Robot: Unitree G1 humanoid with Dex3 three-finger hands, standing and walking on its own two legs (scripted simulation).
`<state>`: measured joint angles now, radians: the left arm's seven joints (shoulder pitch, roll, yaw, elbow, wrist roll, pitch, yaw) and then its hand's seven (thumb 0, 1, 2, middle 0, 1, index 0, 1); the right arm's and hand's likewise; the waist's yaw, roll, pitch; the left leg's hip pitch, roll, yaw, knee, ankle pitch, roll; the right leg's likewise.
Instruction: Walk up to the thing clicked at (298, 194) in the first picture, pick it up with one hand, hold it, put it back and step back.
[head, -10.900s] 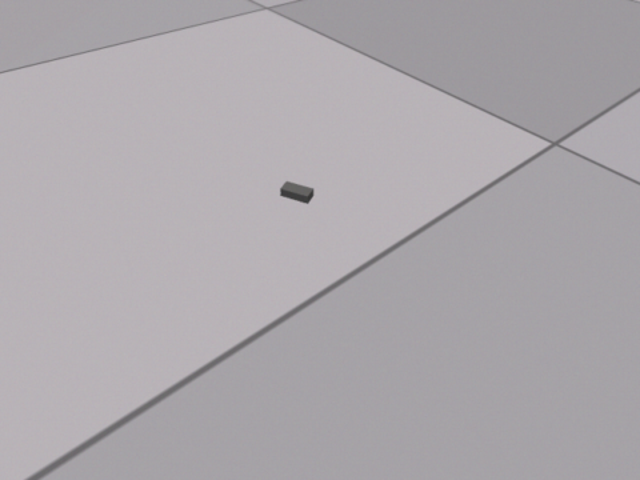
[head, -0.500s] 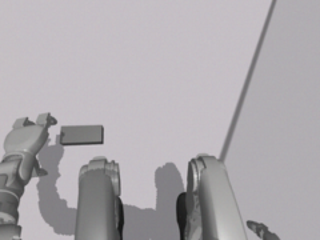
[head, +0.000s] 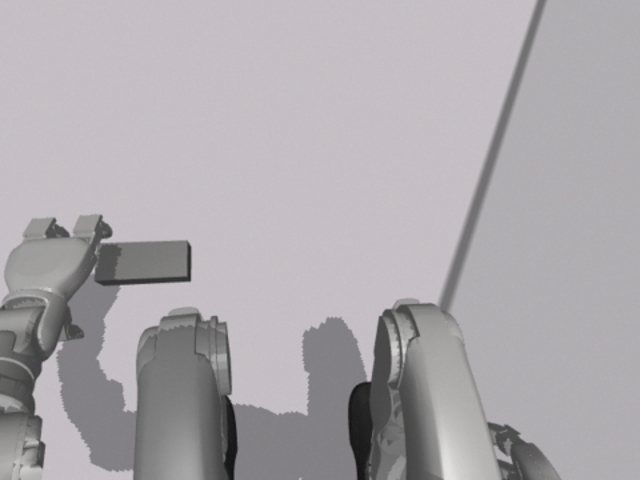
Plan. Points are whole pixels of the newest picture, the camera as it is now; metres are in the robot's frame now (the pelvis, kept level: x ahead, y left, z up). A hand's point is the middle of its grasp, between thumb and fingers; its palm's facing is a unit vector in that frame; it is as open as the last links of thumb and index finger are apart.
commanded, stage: rise first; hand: left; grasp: from above
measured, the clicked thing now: (145, 263) +0.44 +0.27 -0.32
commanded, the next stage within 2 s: none
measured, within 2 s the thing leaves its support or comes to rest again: neither
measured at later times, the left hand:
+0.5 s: hand (90, 283) +0.38 +0.31 -0.20, palm faces -0.46 -0.09 -0.88, open 14.0 cm
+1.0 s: hand (98, 275) +0.39 +0.30 -0.21, palm faces -0.46 -0.09 -0.88, open 14.0 cm
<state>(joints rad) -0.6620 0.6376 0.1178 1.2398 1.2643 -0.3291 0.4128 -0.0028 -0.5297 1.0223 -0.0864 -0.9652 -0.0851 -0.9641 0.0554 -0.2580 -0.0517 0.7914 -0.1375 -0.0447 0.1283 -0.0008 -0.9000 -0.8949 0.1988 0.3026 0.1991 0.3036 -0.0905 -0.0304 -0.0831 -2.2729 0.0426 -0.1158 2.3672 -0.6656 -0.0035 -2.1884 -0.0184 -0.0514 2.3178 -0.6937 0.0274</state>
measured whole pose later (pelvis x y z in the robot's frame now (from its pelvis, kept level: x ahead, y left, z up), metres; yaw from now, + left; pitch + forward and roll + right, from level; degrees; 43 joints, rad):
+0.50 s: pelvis +0.00 +0.00 -0.02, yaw +0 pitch +32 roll -6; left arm -0.71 0.64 0.14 1.34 1.30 -0.31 0.49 0.00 -0.50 1.00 -0.09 -1.00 -0.10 -0.98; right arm 0.07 -0.26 -0.04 0.82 -0.17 -0.06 0.14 0.00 -0.90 -0.89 0.20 0.30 0.20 0.30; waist -0.13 -0.03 -0.08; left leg -2.32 0.04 -0.12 2.43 -0.68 -0.01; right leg -2.24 -0.01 -0.05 2.38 -0.70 0.03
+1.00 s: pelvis +0.01 +0.00 -0.03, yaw -1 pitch +32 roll -6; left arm -0.77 0.66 0.13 1.43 1.31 -0.30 0.51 0.00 -0.51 1.01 -0.12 -0.96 -0.11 -0.97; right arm 0.06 -0.26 -0.01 0.82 -0.19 -0.08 0.15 0.00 -0.90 -0.89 0.20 0.30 0.20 0.30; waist -0.15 -0.04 -0.07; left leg -2.34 0.04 -0.13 2.46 -0.68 -0.01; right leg -2.25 -0.01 -0.06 2.40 -0.71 0.03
